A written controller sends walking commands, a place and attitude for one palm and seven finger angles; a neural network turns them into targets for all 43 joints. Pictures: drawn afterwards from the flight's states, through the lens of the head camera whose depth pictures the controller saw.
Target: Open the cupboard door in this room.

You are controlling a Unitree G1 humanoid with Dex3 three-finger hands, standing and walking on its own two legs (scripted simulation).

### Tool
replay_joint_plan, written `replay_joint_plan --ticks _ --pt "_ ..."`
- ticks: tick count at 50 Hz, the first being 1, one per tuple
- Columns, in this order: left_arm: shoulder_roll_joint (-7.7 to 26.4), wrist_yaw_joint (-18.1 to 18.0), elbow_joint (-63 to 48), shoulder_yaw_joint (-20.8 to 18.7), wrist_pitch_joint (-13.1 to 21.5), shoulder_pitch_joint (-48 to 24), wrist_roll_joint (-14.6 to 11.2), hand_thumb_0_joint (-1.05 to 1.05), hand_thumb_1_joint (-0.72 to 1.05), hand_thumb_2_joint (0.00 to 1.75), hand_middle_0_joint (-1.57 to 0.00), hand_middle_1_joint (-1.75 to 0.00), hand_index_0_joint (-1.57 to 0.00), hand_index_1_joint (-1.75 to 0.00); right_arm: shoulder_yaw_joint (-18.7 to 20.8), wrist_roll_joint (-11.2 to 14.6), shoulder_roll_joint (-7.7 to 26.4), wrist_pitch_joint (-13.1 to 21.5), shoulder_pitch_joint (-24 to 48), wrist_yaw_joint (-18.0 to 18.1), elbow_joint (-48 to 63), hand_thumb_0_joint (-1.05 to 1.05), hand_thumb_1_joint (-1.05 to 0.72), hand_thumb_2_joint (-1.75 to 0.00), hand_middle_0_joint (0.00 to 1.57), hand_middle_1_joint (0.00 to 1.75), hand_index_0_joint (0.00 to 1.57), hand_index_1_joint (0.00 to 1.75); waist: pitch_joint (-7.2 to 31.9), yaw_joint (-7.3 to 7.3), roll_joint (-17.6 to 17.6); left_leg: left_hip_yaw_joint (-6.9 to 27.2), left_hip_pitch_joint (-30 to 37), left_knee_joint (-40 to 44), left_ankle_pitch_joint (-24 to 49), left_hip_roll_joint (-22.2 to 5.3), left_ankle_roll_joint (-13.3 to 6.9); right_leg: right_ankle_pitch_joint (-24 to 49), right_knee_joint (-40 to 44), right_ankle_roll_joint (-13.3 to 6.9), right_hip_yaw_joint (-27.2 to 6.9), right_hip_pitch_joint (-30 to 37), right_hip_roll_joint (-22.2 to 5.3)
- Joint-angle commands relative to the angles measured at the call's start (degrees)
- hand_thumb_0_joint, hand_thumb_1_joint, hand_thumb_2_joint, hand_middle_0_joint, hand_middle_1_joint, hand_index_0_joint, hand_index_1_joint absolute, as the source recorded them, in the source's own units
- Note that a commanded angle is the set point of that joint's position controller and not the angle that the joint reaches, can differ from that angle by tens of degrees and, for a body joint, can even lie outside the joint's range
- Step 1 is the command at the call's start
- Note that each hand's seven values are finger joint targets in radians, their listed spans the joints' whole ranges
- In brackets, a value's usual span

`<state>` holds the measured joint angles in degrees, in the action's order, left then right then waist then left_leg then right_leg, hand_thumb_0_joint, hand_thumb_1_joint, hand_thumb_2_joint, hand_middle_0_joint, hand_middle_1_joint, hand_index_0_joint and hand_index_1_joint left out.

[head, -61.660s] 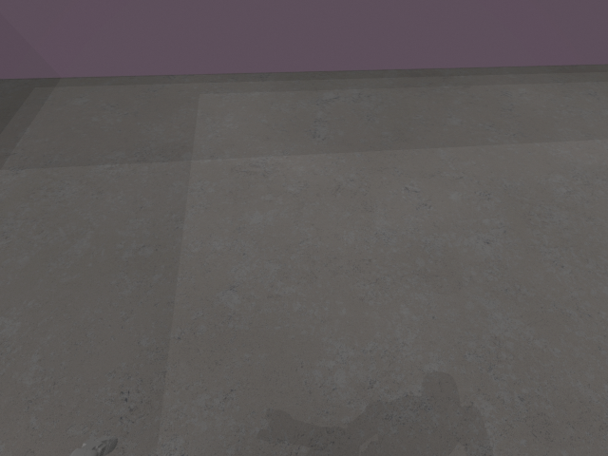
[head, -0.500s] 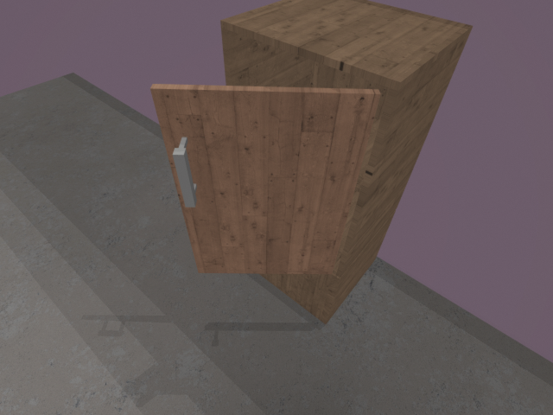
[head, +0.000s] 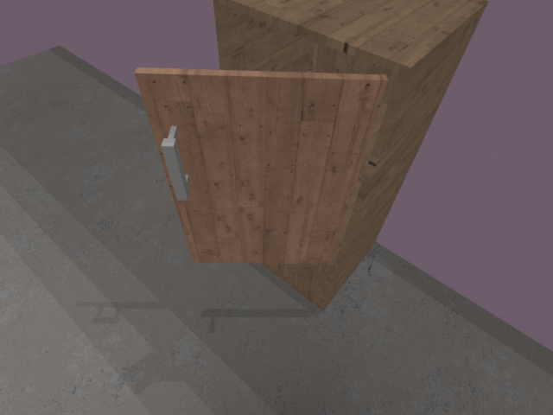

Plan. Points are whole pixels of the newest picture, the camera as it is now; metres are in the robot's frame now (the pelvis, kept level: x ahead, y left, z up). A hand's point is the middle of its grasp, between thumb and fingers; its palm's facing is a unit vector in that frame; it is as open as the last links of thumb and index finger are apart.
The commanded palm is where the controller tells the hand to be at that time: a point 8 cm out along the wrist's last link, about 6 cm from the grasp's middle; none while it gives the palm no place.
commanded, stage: come to a stop and stand still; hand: left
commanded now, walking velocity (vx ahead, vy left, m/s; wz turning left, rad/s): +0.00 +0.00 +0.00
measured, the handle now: (178, 164) +0.53 +0.22 +0.02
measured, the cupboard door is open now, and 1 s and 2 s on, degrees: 40 40 40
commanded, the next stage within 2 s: look again from close up in 1.22 s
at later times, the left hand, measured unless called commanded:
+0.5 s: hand out of the picture -0.04 +0.16 -0.16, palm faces +0.00 -0.98 -0.21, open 7.4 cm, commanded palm none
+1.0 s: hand out of the picture +0.00 +0.14 -0.17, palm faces +0.01 -0.98 -0.19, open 7.3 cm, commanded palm none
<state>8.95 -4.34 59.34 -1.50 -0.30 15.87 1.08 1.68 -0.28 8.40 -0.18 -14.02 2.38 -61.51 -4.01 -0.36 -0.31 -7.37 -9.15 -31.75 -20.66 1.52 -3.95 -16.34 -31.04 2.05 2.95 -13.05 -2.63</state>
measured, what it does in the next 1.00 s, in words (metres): stands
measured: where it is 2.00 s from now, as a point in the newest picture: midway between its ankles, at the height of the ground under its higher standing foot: outside the picture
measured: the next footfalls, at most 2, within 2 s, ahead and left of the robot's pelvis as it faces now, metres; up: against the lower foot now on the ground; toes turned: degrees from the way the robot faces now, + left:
none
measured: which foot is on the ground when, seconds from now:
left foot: down 0.00-1.00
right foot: down 0.00-1.00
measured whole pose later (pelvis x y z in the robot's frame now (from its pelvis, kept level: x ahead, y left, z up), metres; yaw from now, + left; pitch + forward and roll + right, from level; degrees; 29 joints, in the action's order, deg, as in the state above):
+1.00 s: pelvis +0.00 -0.03 +0.01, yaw +0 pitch -1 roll +0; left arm 8.0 -2.4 64.3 0.6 0.6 15.8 1.0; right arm -1.0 -0.7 7.0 1.7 -16.5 1.7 -65.5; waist -3.1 0.0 0.1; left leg -7.0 -5.9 -25.0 -18.1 0.6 -2.2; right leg -15.4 -28.4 -0.7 3.2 -11.8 -1.1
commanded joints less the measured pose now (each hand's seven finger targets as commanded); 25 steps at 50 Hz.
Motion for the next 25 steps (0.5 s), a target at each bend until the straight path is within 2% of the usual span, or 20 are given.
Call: replay_joint_plan --ticks 1,2,3,4,6,7,10,11,14,19,25 --pt "5.4 0.5 -3.6 0.6 1.1 3.1 -0.4 0.0 0.9 0.9 -0.2 -0.3 -0.2 -0.3 0.2 -0.4 5.9 1.6 -4.5 -0.8 6.6 0.0 -0.9 -0.9 0.2 0.3 0.2 0.3 6.2 -0.55 6.8 9.6 -1.2 6.1 21.7 -9.0 1.9 12.9 -0.4 -5.3 -4.1 0.4 -4.7" --pt "5.2 0.9 -3.9 0.7 1.1 2.5 -0.4 0.0 0.9 0.9 -0.2 -0.3 -0.2 -0.3 -0.1 -0.9 6.2 1.8 -5.0 -0.7 6.6 0.0 -0.9 -0.9 0.2 0.3 0.2 0.3 3.8 -0.08 12.4 10.4 -2.6 7.9 28.0 -10.1 1.1 7.6 -1.2 -4.8 -2.4 -0.1 -2.4" --pt "5.3 1.2 -3.8 0.9 0.9 2.3 -0.4 0.0 0.9 0.9 -0.2 -0.3 -0.2 -0.3 -0.4 -0.8 6.7 1.9 -4.5 -0.5 6.8 0.0 -0.9 -0.9 0.2 0.3 0.2 0.3 2.4 0.31 11.6 11.5 -2.5 8.7 32.4 -10.7 0.7 4.3 -1.1 -4.4 -1.3 -0.3 -1.3" --pt "5.1 1.4 -3.4 1.1 0.7 2.2 -0.4 0.0 0.9 0.9 -0.2 -0.3 -0.2 -0.3 -0.5 -0.7 7.3 1.9 -4.2 -0.4 7.2 0.0 -0.9 -0.9 0.2 0.3 0.2 0.3 1.7 0.61 9.3 11.8 -2.3 9.6 32.3 -11.1 0.6 2.0 -0.6 -4.2 -1.0 -0.4 -0.7" --pt "5.0 1.7 -3.0 1.5 0.3 2.1 -0.4 0.0 0.9 0.9 -0.2 -0.3 -0.2 -0.3 -0.7 -0.5 8.0 1.7 -3.2 -0.5 7.7 0.0 -0.9 -0.9 0.2 0.3 0.2 0.3 -0.9 0.87 3.5 11.8 -4.5 11.5 19.6 -10.4 0.1 1.3 2.3 -4.1 -2.0 -0.2 -1.1" --pt "5.3 2.0 -2.8 1.6 0.5 1.4 -0.3 0.0 0.9 0.9 -0.2 -0.3 -0.2 -0.3 -0.7 -0.6 7.9 1.8 -3.3 -0.6 7.8 0.0 -0.9 -0.9 0.2 0.3 0.2 0.3 -2.6 0.78 2.3 11.4 -5.7 12.7 15.5 -9.8 0.1 2.2 3.1 -4.2 -2.5 -0.5 -1.5" --pt "5.8 2.3 -2.9 1.7 0.3 1.4 -0.1 0.0 0.9 0.9 -0.2 -0.3 -0.2 -0.3 -0.8 -0.7 8.8 1.5 -3.0 -1.3 7.5 0.0 -0.9 -0.9 0.2 0.3 0.2 0.3 -5.3 0.65 1.0 11.9 -9.1 17.4 -3.6 -9.0 0.5 -0.6 5.2 -4.3 -4.0 -1.6 -1.9" --pt "5.9 2.4 -2.9 1.7 0.3 1.4 0.0 0.0 0.9 0.9 -0.2 -0.3 -0.2 -0.3 -0.8 -0.7 8.8 1.4 -3.2 -1.4 7.4 0.0 -0.9 -0.9 0.2 0.3 0.2 0.3 -6.0 0.65 0.2 12.4 -10.3 18.5 -6.7 -8.8 0.5 -1.1 5.6 -4.3 -4.3 -1.6 -1.9" --pt "6.1 2.5 -2.8 1.6 0.7 2.1 0.1 0.0 0.9 0.9 -0.2 -0.3 -0.2 -0.3 -0.9 -0.7 9.0 1.6 -3.7 -1.5 6.7 0.0 -0.9 -0.9 0.2 0.3 0.2 0.3 -4.0 0.68 -0.2 12.1 -9.1 18.8 -6.5 -8.5 0.4 -0.9 6.0 -4.4 -4.6 -0.9 -2.1" --pt "5.8 2.5 -1.7 1.6 1.1 3.2 0.0 0.0 0.9 0.9 -0.2 -0.3 -0.2 -0.3 -1.2 -0.6 8.2 1.6 -4.6 -1.6 4.9 0.0 -0.9 -0.9 0.2 0.3 0.2 0.3 -3.0 0.49 -0.5 11.2 -7.5 17.8 -5.3 -7.9 0.3 -1.8 7.6 -4.5 -5.8 -1.6 -2.7" --pt "4.9 2.4 0.5 1.8 1.7 3.8 -0.3 0.0 0.9 0.9 -0.2 -0.3 -0.2 -0.3 -1.7 -0.4 6.6 2.1 -6.8 -1.2 1.9 0.0 -0.9 -0.9 0.2 0.3 0.2 0.3 -0.8 0.07 -0.9 9.1 -3.7 15.1 3.7 -7.6 0.6 3.3 7.8 -4.7 -6.3 -0.6 -3.6"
